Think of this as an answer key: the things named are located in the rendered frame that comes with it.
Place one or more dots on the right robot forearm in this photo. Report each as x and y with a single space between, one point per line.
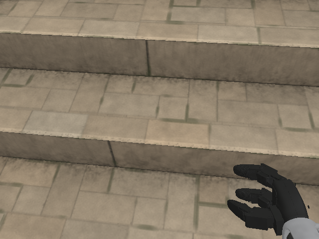
300 228

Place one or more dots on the right robot hand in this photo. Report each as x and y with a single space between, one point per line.
277 207

